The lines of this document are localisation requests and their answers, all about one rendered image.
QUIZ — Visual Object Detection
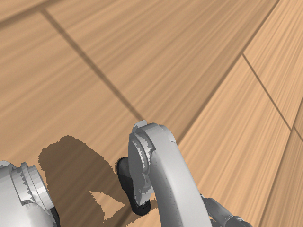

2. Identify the right robot hand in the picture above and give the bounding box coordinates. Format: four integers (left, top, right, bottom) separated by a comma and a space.
200, 194, 234, 227

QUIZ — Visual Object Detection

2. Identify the left robot foot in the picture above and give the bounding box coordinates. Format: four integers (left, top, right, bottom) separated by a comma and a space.
50, 207, 61, 227

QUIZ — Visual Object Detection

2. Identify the right robot foot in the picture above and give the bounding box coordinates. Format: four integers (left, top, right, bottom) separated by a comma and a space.
116, 157, 151, 216

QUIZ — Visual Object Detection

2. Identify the right robot arm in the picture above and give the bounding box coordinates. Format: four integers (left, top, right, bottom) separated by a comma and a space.
225, 216, 253, 227

